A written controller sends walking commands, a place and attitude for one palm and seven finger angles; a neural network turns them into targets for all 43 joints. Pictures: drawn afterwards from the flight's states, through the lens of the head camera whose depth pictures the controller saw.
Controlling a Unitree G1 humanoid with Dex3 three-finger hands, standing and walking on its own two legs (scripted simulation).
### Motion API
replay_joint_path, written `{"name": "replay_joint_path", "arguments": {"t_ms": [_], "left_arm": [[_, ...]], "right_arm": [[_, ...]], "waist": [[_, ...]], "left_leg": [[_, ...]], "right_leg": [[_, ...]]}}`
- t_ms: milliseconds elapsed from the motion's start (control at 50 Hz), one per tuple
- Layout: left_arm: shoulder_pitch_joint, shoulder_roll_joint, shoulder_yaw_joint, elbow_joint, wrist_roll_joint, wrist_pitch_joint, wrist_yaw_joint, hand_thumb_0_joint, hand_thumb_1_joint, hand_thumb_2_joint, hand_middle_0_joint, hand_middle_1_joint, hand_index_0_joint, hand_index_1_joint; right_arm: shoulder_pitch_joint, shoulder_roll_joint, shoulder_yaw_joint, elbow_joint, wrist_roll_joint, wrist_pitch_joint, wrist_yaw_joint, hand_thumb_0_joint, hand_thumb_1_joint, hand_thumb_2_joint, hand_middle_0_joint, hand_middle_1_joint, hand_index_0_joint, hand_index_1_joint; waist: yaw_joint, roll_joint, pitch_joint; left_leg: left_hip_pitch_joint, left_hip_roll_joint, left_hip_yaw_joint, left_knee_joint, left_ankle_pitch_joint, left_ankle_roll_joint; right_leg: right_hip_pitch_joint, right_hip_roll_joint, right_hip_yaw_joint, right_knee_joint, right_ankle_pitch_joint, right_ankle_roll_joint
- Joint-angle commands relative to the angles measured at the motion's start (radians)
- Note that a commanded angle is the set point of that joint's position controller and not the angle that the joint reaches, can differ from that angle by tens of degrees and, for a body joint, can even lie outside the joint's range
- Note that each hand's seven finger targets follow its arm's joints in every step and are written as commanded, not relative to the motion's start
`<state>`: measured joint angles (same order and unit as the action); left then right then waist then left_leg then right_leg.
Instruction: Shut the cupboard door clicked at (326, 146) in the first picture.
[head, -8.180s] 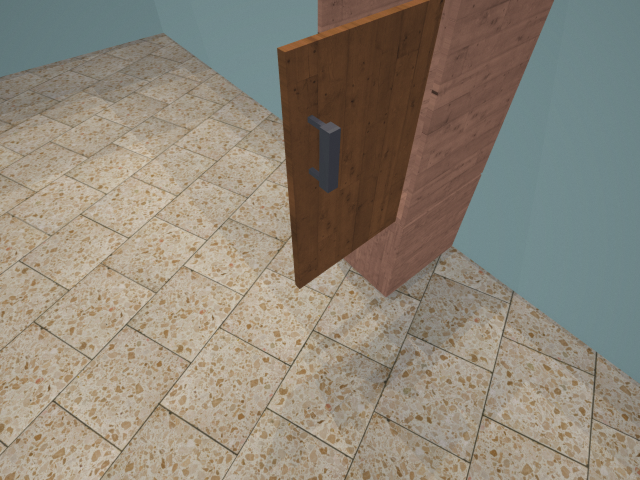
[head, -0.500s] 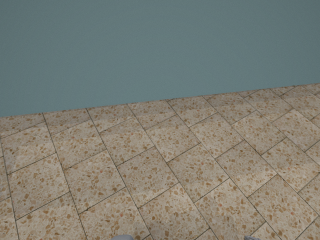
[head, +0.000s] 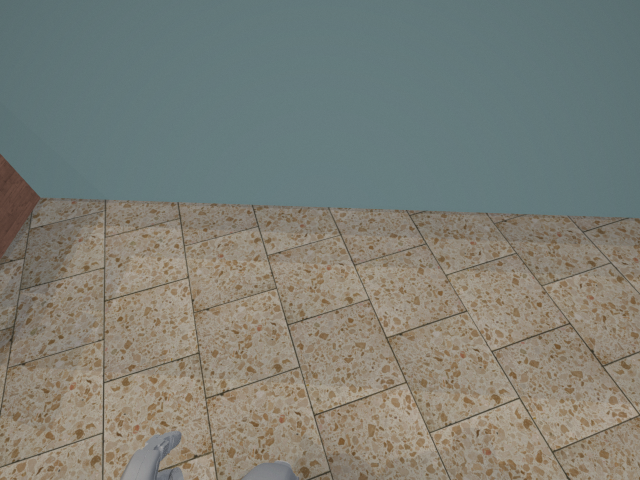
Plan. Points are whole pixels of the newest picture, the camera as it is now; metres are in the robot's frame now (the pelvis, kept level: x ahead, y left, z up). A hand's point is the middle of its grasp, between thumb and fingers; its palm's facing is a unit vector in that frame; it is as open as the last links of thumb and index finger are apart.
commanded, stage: walk to a spot facing it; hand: left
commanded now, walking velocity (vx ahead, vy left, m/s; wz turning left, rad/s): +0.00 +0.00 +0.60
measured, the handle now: out of the picture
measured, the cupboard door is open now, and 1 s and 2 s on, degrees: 91 91 91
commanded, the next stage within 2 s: none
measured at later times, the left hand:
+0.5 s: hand out of the picture -0.03 +0.27 -0.18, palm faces +0.37 -0.90 -0.24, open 7.4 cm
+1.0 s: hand (146, 400) +0.24 +0.28 -0.15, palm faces +0.51 -0.84 -0.19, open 7.3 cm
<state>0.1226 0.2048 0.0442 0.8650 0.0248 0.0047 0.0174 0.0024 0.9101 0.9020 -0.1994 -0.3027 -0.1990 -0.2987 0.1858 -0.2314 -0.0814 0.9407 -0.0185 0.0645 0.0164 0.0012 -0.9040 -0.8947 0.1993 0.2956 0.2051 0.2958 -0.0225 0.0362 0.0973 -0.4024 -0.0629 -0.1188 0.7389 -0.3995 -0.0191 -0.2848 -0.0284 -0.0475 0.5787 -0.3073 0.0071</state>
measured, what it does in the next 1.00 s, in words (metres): walks ahead, turning left: left foot, then right foot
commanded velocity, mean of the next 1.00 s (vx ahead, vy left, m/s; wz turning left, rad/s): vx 0.31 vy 0.00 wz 0.48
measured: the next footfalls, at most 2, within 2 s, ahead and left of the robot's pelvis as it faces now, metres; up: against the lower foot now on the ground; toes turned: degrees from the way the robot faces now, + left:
left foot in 0.38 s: +0.03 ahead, +0.15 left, +0.00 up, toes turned +25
right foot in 0.86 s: +0.34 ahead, +0.02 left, +0.00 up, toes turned +22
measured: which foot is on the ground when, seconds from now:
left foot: up 0.00-0.36, down 0.38-0.86, up 0.88-1.00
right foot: down 0.00-0.38, up 0.40-0.84, down 0.86-1.00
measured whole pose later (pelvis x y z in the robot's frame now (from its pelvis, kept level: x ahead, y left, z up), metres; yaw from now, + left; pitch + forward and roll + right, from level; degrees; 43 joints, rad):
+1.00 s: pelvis +0.23 +0.08 +0.00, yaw +33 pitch +0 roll +0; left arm 0.14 0.14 0.04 0.93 0.03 -0.08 -0.01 0.00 0.91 0.90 -0.20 -0.30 -0.20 -0.30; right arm 0.29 -0.20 -0.07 1.08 -0.02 0.00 0.02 0.00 -0.91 -0.89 0.20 0.30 0.20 0.30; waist -0.04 0.04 0.11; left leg -0.43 0.04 0.00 1.22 -0.32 0.02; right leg -0.28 -0.06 -0.19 0.56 -0.27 -0.02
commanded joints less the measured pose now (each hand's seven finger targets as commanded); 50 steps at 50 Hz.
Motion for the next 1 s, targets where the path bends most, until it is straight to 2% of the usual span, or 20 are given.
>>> {"name": "replay_joint_path", "arguments": {"t_ms": [0, 80, 240, 300, 320, 340, 360, 380, 420, 480, 520, 720, 760, 800, 820, 840, 860, 880, 920, 980], "left_arm": [[0.025, 0.172, 0.045, -0.067, -0.007, -0.013, 0.023, 0.000, 0.900, 0.900, -0.200, -0.300, -0.200, -0.300], [0.048, 0.149, 0.037, -0.060, -0.005, -0.023, 0.021, 0.000, 0.900, 0.900, -0.200, -0.300, -0.200, -0.300], [0.184, 0.217, 0.071, 0.026, 0.008, -0.041, -0.005, 0.000, 0.900, 0.900, -0.200, -0.300, -0.200, -0.300], [0.172, 0.229, 0.078, 0.043, 0.007, -0.042, -0.017, 0.000, 0.900, 0.900, -0.200, -0.300, -0.200, -0.300], [0.153, 0.230, 0.079, 0.039, -0.001, -0.040, -0.023, 0.000, 0.900, 0.900, -0.200, -0.300, -0.200, -0.300], [0.126, 0.203, 0.075, 0.022, -0.008, -0.038, -0.032, 0.000, 0.900, 0.900, -0.200, -0.300, -0.200, -0.300], [0.060, 0.122, 0.053, -0.046, -0.013, -0.039, -0.049, 0.000, 0.900, 0.900, -0.200, -0.300, -0.200, -0.300], [-0.092, 0.139, 0.041, -0.097, 0.004, -0.036, -0.041, 0.000, 0.900, 0.900, -0.200, -0.300, -0.200, -0.300], [-0.098, 0.119, 0.044, -0.072, -0.003, -0.042, -0.039, 0.000, 0.900, 0.900, -0.200, -0.300, -0.200, -0.300], [0.018, 0.121, 0.044, 0.002, 0.004, -0.028, -0.053, 0.000, 0.900, 0.900, -0.200, -0.300, -0.200, -0.300], [0.037, 0.117, 0.038, 0.014, 0.003, -0.025, -0.052, 0.000, 0.900, 0.900, -0.200, -0.300, -0.200, -0.300], [-0.134, 0.089, 0.024, -0.059, -0.007, -0.034, -0.057, 0.000, 0.900, 0.900, -0.200, -0.300, -0.200, -0.300], [-0.100, 0.090, 0.032, -0.055, -0.008, -0.039, -0.056, 0.000, 0.900, 0.900, -0.200, -0.300, -0.200, -0.300], [0.094, 0.120, 0.046, 0.004, -0.003, -0.053, -0.051, 0.000, 0.900, 0.900, -0.200, -0.300, -0.200, -0.300], [0.268, 0.179, 0.064, 0.056, 0.004, -0.069, -0.041, 0.000, 0.900, 0.900, -0.200, -0.300, -0.200, -0.300], [0.405, 0.282, 0.090, 0.095, 0.009, -0.070, -0.027, 0.000, 0.900, 0.900, -0.200, -0.300, -0.200, -0.300], [0.363, 0.263, 0.080, 0.087, -0.005, -0.071, -0.021, 0.000, 0.900, 0.900, -0.200, -0.300, -0.200, -0.300], [0.269, 0.210, 0.067, 0.066, -0.002, -0.071, -0.018, 0.000, 0.900, 0.900, -0.200, -0.300, -0.200, -0.300], [0.144, 0.096, 0.041, 0.045, -0.003, -0.080, -0.011, 0.000, 0.900, 0.900, -0.200, -0.300, -0.200, -0.300], [0.160, 0.048, 0.023, 0.074, 0.002, -0.102, -0.010, 0.000, 0.900, 0.900, -0.200, -0.300, -0.200, -0.300]], "right_arm": [[-0.030, -0.113, -0.042, -0.087, 0.000, -0.005, 0.003, 0.000, -0.900, -0.900, 0.200, 0.300, 0.200, 0.300], [-0.053, -0.080, -0.021, -0.073, 0.002, 0.001, 0.016, 0.000, -0.900, -0.900, 0.200, 0.300, 0.200, 0.300], [-0.178, -0.047, -0.001, -0.108, 0.000, -0.034, 0.040, 0.000, -0.900, -0.900, 0.200, 0.300, 0.200, 0.300], [-0.111, -0.051, 0.000, -0.097, -0.002, -0.050, 0.036, 0.000, -0.900, -0.900, 0.200, 0.300, 0.200, 0.300], [-0.044, -0.077, -0.005, -0.081, -0.005, -0.056, 0.031, 0.000, -0.900, -0.900, 0.200, 0.300, 0.200, 0.300], [0.072, -0.149, -0.026, -0.053, -0.008, -0.064, 0.022, 0.000, -0.900, -0.900, 0.200, 0.300, 0.200, 0.300], [0.202, -0.283, -0.062, -0.031, -0.022, -0.072, 0.011, 0.000, -0.900, -0.900, 0.200, 0.300, 0.200, 0.300], [0.294, -0.304, -0.060, 0.008, -0.014, -0.075, -0.003, 0.000, -0.900, -0.900, 0.200, 0.300, 0.200, 0.300], [0.188, -0.246, -0.039, -0.023, -0.009, -0.086, -0.023, 0.000, -0.900, -0.900, 0.200, 0.300, 0.200, 0.300], [0.089, -0.164, -0.007, -0.037, -0.003, -0.115, -0.025, 0.000, -0.900, -0.900, 0.200, 0.300, 0.200, 0.300], [0.104, -0.159, -0.004, -0.023, 0.002, -0.123, -0.024, 0.000, -0.900, -0.900, 0.200, 0.300, 0.200, 0.300], [0.165, -0.141, -0.005, 0.043, -0.007, -0.126, -0.023, 0.000, -0.900, -0.900, 0.200, 0.300, 0.200, 0.300], [0.149, -0.146, -0.007, 0.050, -0.009, -0.124, -0.027, 0.000, -0.900, -0.900, 0.200, 0.300, 0.200, 0.300], [0.127, -0.143, -0.008, 0.056, -0.005, -0.120, -0.026, 0.000, -0.900, -0.900, 0.200, 0.300, 0.200, 0.300], [0.134, -0.107, -0.005, 0.054, 0.007, -0.127, -0.020, 0.000, -0.900, -0.900, 0.200, 0.300, 0.200, 0.300], [0.184, -0.032, 0.007, 0.027, 0.020, -0.133, -0.021, 0.000, -0.900, -0.900, 0.200, 0.300, 0.200, 0.300], [0.149, -0.060, 0.002, 0.021, 0.013, -0.131, -0.018, 0.000, -0.900, -0.900, 0.200, 0.300, 0.200, 0.300], [0.093, -0.053, -0.005, 0.016, 0.008, -0.126, -0.013, 0.000, -0.900, -0.900, 0.200, 0.300, 0.200, 0.300], [0.049, -0.021, 0.000, 0.033, 0.000, -0.106, -0.002, 0.000, -0.900, -0.900, 0.200, 0.300, 0.200, 0.300], [0.088, 0.013, 0.008, 0.057, -0.007, -0.079, 0.008, 0.000, -0.900, -0.900, 0.200, 0.300, 0.200, 0.300]], "waist": [[0.011, -0.240, -0.101], [0.013, -0.230, -0.095], [0.090, -0.227, -0.086], [0.050, -0.200, -0.099], [0.008, -0.150, -0.117], [-0.065, -0.003, -0.168], [-0.140, 0.320, -0.188], [-0.181, 0.210, -0.169], [-0.101, 0.114, -0.091], [-0.012, 0.096, -0.056], [0.000, 0.071, -0.081], [-0.019, 0.094, -0.005], [0.006, 0.077, -0.008], [0.096, 0.009, -0.075], [0.164, -0.109, -0.183], [0.184, -0.404, -0.321], [0.161, -0.333, -0.280], [0.129, -0.271, -0.193], [0.059, -0.162, -0.089], [0.015, -0.188, -0.088]], "left_leg": [[-0.196, 0.072, 0.050, 0.503, -0.075, -0.031], [-0.174, 0.093, 0.122, 0.408, -0.001, -0.058], [-0.100, 0.107, 0.231, 0.020, -0.070, -0.028], [0.081, 0.078, 0.288, -0.152, -0.013, -0.007], [0.220, 0.055, 0.298, -0.237, 0.040, 0.008], [0.446, 0.128, 0.166, -0.328, 0.027, 0.062], [0.616, 0.439, -0.329, -0.429, 0.041, 0.206], [0.579, 0.509, -0.423, -0.473, 0.106, 0.270], [0.436, 0.443, -0.300, -0.492, 0.083, 0.239], [0.377, 0.311, -0.078, -0.494, 0.358, 0.175], [0.394, 0.293, -0.028, -0.488, 0.463, 0.181], [0.318, 0.284, -0.034, -0.500, 0.440, 0.195], [0.260, 0.290, -0.055, -0.474, 0.423, 0.188], [0.176, 0.224, -0.019, -0.258, 0.473, 0.149], [0.028, 0.145, 0.035, 0.002, 0.397, 0.105], [-0.176, -0.013, 0.123, 0.354, -0.145, 0.051], [-0.238, 0.046, 0.067, 0.524, -0.165, 0.058], [-0.265, 0.092, 0.057, 0.608, -0.059, 0.055], [-0.217, 0.167, 0.059, 0.570, 0.105, 0.040], [-0.202, 0.173, 0.100, 0.475, 0.158, 0.016]], "right_leg": [[0.136, -0.353, 0.218, -0.274, 0.278, -0.148], [0.177, -0.294, 0.024, -0.233, 0.469, -0.114], [0.273, -0.387, -0.007, -0.271, 0.157, -0.115], [0.188, -0.381, -0.077, -0.193, 0.104, -0.076], [0.106, -0.353, -0.133, -0.093, 0.108, -0.044], [-0.078, -0.296, -0.198, 0.143, 0.103, 0.012], [-0.430, -0.120, -0.225, 0.479, -0.285, 0.086], [-0.542, -0.123, -0.047, 0.611, -0.307, 0.062], [-0.535, -0.152, 0.036, 0.666, -0.149, 0.058], [-0.438, -0.127, 0.028, 0.602, 0.013, 0.070], [-0.418, -0.117, 0.022, 0.564, 0.053, 0.076], [-0.274, -0.071, -0.012, 0.155, 0.137, 0.058], [-0.133, -0.048, -0.020, 0.095, 0.108, 0.040], [0.155, -0.003, -0.046, -0.017, 0.124, 0.020], [0.442, -0.121, 0.080, -0.091, 0.079, -0.019], [0.641, -0.437, 0.488, -0.215, 0.090, -0.108], [0.545, -0.477, 0.560, -0.300, 0.024, -0.146], [0.402, -0.447, 0.509, -0.327, -0.064, -0.140], [0.183, -0.367, 0.223, -0.342, 0.040, -0.095], [0.145, -0.318, 0.047, -0.356, 0.257, -0.089]]}}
